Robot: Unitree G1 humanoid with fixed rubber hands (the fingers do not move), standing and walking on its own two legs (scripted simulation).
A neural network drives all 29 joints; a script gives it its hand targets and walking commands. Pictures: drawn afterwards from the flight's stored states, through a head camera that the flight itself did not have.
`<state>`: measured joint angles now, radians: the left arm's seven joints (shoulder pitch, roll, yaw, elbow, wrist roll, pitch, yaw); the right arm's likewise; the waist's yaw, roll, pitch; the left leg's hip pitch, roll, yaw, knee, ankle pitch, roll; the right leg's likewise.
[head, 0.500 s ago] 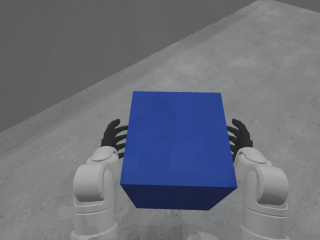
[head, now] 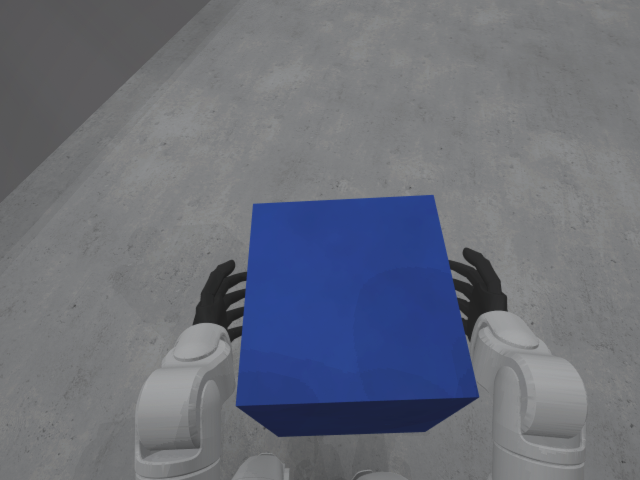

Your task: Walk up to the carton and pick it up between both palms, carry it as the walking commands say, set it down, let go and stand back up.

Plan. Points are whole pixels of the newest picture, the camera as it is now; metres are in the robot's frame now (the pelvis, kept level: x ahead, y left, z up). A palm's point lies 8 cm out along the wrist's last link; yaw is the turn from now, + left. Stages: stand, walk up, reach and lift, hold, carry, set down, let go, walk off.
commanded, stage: carry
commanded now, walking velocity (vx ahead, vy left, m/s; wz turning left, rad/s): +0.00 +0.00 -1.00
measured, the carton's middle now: (347, 329) +0.28 +0.00 +0.02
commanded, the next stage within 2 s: none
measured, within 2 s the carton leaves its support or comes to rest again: neither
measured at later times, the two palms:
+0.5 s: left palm (428, 307) +0.28 -0.09 +0.09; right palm out of the picture +0.12 -0.33 +0.09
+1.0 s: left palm (568, 347) +0.23 -0.21 +0.11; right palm out of the picture -0.01 -0.37 +0.13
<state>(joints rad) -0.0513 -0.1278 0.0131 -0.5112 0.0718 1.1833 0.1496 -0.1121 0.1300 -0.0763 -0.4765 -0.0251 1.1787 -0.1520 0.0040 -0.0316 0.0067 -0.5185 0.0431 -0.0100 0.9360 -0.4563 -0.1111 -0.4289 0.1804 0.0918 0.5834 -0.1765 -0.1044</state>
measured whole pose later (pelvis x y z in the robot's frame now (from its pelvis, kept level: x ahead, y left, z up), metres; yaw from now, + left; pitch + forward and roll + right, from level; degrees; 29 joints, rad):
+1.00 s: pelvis -0.03 -0.09 +0.02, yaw -59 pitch +2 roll -2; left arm -0.04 -0.13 0.01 -0.50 0.06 1.25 0.15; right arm -0.04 0.13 -0.05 -0.48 -0.05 1.19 -0.14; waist 0.03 -0.02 -0.09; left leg -0.27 0.11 0.12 0.50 -0.27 0.00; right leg -0.55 0.11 -0.03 0.97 -0.38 0.04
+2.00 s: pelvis -0.10 -0.12 +0.02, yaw -67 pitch +1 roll +0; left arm -0.12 -0.13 0.05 -0.38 0.07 1.23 0.15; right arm -0.15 0.13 -0.10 -0.36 -0.06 1.22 -0.15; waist -0.01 -0.01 -0.10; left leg -0.27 0.07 0.10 0.48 -0.23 -0.02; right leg -0.32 0.00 -0.06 0.46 -0.16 -0.03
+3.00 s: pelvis -0.09 -0.11 +0.02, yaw -65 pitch -3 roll +0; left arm -0.19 -0.13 0.09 0.00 0.15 0.93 0.08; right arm -0.19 0.12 -0.13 -0.01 -0.16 0.92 -0.08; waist 0.00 -0.02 0.02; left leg -0.20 0.02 0.06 0.47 -0.22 0.01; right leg -0.23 0.01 0.00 0.46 -0.19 -0.01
